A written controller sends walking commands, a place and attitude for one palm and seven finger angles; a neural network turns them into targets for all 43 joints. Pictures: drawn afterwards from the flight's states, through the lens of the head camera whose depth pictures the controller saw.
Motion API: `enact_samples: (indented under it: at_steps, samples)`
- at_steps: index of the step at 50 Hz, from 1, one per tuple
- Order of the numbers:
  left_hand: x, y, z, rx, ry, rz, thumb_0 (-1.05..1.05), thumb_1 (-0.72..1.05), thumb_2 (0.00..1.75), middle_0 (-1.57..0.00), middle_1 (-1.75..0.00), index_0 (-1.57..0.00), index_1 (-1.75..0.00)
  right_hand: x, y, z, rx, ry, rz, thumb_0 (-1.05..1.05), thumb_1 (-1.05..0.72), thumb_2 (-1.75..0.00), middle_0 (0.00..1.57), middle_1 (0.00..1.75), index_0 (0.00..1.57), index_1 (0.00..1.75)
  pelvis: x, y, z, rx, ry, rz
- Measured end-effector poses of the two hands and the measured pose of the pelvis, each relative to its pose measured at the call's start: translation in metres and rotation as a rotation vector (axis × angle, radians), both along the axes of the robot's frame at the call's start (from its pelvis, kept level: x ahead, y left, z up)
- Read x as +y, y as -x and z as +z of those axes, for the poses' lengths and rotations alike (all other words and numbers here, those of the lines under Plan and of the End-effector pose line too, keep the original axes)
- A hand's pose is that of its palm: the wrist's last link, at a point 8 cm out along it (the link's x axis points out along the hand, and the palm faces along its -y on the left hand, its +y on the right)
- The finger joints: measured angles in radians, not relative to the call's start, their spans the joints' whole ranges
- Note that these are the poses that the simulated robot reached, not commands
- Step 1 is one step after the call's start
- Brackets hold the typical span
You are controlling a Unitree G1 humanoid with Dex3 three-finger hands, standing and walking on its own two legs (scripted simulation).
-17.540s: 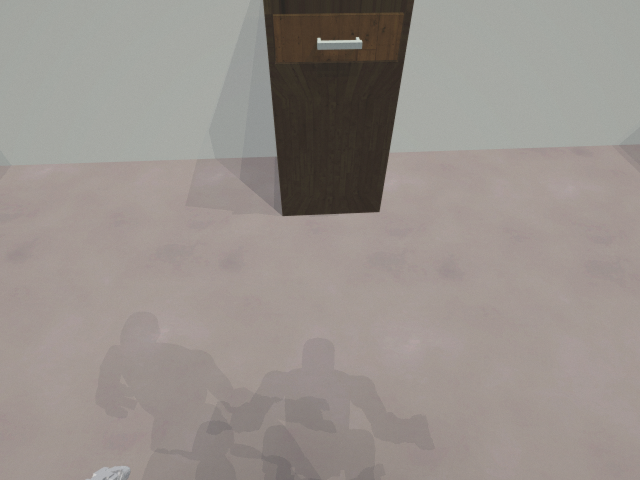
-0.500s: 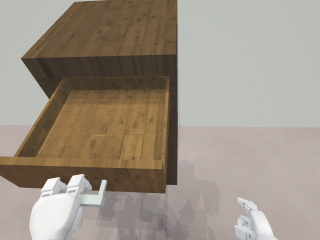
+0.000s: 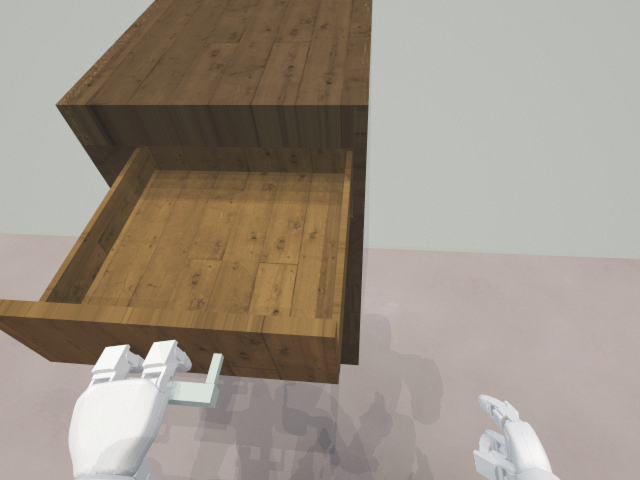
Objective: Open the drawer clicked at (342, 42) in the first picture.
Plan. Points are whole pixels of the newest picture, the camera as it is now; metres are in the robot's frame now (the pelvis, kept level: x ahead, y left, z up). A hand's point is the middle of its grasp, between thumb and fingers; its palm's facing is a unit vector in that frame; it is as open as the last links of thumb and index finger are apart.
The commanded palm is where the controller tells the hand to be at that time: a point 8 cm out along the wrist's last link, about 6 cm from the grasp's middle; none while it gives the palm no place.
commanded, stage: lift the hand off the handle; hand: left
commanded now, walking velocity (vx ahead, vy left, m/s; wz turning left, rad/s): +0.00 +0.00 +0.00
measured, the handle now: (161, 374) +0.21 +0.23 +0.04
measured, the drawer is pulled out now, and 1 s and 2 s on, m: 0.30 0.30 0.30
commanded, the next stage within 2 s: draw the hand back to the body in 1.42 s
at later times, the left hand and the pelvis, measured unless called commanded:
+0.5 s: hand (136, 408) +0.17 +0.23 +0.05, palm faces +0.04 -0.10 -0.99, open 13.3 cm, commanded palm +0.14 +0.22 +0.12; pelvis +0.00 +0.00 +0.01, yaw +0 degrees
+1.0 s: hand (110, 364) +0.19 +0.23 +0.13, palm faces +0.16 -0.13 -0.98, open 13.4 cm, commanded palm +0.14 +0.22 +0.19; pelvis +0.01 +0.01 +0.03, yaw +0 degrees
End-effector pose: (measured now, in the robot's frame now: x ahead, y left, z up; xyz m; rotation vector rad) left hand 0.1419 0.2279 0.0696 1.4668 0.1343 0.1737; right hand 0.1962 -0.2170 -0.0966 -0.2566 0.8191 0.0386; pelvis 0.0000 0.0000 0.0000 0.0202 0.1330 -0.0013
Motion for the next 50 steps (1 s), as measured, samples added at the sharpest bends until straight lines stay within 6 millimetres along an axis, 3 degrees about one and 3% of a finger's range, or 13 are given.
enact_samples:
  at_steps: [16,33,45,50]
  samples:
    - [0.0,-0.003,0.008,0.036,0.005,-0.001,0.0,-0.49,0.3,-0.32,-1.2,-0.4,-1.24,0.014,-0.005,0.009,-0.032,-0.027,0.001,0.01,-0.91,-0.9,0.2,0.3,0.2,0.3,-0.002,0.003,0.007,-0.041,0.003,0.007]
    - [0.004,-0.005,0.054,-0.007,0.017,-0.027,0.0,-0.49,0.3,-0.32,-1.2,-0.45,-1.23,0.01,-0.009,0.027,-0.051,-0.017,-0.006,0.01,-0.91,-0.9,0.2,0.3,0.2,0.3,0.003,-0.002,0.022,-0.103,0.012,-0.001]
    - [0.006,-0.006,0.088,-0.043,0.029,-0.021,0.0,-0.49,0.3,-0.35,-1.22,-0.45,-1.24,0.028,-0.025,0.04,-0.076,-0.047,0.038,0.01,-0.91,-0.9,0.2,0.3,0.2,0.3,0.009,-0.005,0.031,-0.144,0.02,0.003]
    - [0.001,-0.015,0.114,-0.134,0.028,-0.042,0.0,-0.49,0.3,-0.35,-1.22,-0.4,-1.23,0.038,-0.034,0.047,-0.092,-0.069,0.064,0.01,-0.91,-0.9,0.2,0.3,0.2,0.3,0.011,-0.007,0.034,-0.163,0.021,0.005]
